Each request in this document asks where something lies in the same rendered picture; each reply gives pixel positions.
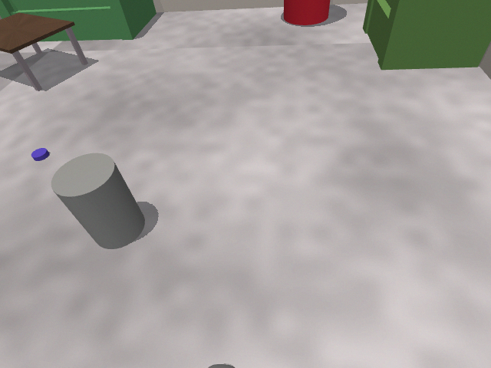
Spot sofa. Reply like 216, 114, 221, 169
0, 0, 156, 41

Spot armchair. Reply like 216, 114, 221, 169
363, 0, 491, 70

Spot coffee table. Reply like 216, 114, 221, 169
0, 13, 88, 91

